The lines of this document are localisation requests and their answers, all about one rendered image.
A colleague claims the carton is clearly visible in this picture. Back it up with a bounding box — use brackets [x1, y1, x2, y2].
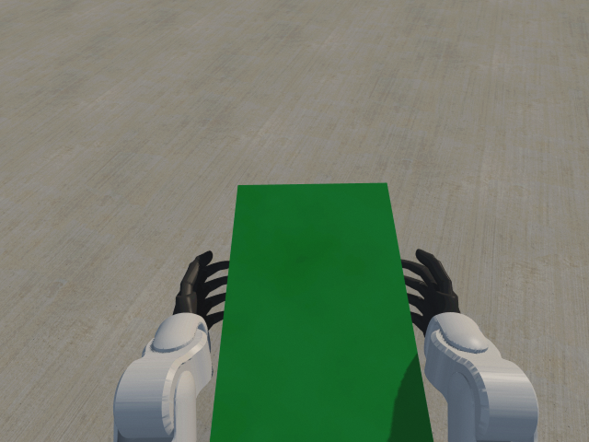
[210, 183, 433, 442]

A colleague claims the robot left hand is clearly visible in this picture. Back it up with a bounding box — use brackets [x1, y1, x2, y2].
[173, 250, 229, 331]

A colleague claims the left robot forearm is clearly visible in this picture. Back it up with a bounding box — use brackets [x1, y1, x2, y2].
[113, 313, 214, 442]

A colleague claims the right robot forearm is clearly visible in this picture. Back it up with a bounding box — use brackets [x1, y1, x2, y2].
[424, 312, 539, 442]

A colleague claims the robot right hand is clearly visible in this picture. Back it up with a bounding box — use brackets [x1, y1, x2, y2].
[401, 249, 461, 338]

